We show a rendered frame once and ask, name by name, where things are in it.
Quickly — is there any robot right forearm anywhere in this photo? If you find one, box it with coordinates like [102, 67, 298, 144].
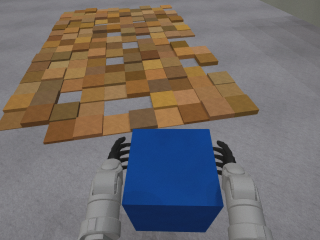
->
[221, 162, 274, 240]

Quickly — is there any left robot hand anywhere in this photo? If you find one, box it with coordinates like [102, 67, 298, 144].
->
[107, 136, 131, 170]

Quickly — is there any right robot hand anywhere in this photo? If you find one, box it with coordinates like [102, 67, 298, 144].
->
[213, 140, 236, 175]

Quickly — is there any robot left forearm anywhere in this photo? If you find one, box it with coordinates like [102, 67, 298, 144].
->
[77, 158, 123, 240]

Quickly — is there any carton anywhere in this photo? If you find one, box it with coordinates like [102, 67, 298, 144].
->
[122, 129, 224, 233]

